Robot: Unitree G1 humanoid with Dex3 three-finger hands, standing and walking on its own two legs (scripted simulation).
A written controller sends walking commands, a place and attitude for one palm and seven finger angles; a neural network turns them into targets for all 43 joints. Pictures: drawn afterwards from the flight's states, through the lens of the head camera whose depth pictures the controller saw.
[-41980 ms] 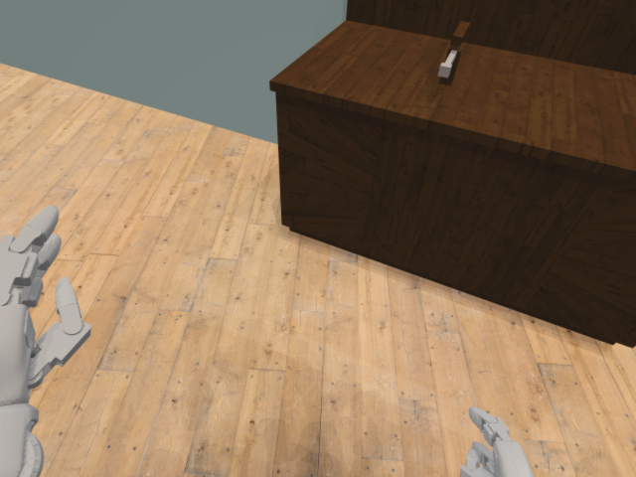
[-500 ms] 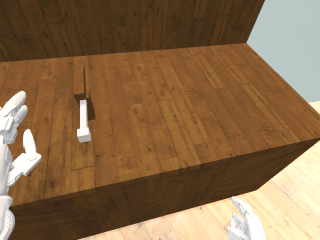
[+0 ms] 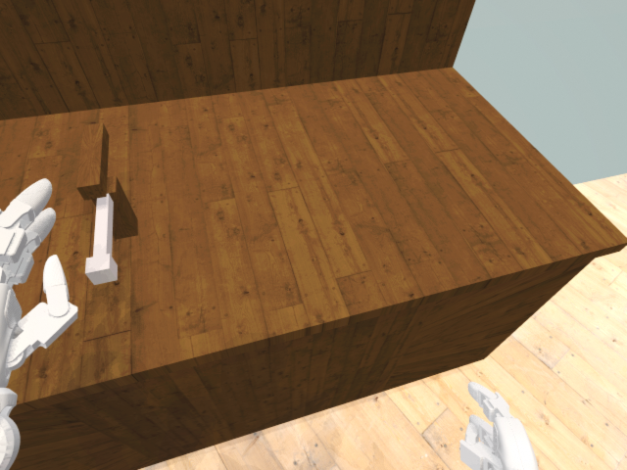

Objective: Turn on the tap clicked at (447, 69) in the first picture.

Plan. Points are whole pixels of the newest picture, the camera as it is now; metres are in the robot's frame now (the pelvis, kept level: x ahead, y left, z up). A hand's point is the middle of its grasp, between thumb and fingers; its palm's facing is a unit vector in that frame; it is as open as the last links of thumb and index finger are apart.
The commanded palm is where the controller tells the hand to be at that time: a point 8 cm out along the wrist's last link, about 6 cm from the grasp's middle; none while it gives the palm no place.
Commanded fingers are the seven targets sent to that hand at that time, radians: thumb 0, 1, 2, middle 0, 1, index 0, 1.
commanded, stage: shuffle to correct the standing spot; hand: left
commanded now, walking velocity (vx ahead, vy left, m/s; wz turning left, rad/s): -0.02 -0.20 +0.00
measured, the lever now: (102, 269) +0.33 +0.30 +0.05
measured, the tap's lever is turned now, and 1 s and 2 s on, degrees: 0 0 0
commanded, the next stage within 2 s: none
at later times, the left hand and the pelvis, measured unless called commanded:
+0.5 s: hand (76, 320) +0.21 +0.23 +0.16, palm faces +0.30 -0.86 -0.41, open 7.4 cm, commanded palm +0.15 +0.27 +0.18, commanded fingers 0.00 0.90 0.90 -0.20 -0.30 -0.20 -0.30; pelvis -0.01 -0.01 +0.00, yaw +0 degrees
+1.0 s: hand (65, 321) +0.21 +0.24 +0.16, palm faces +0.31 -0.85 -0.42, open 7.4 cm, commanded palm +0.15 +0.28 +0.18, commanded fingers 0.00 0.90 0.90 -0.20 -0.30 -0.20 -0.30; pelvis -0.01 +0.00 +0.00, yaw +1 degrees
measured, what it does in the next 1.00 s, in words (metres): stands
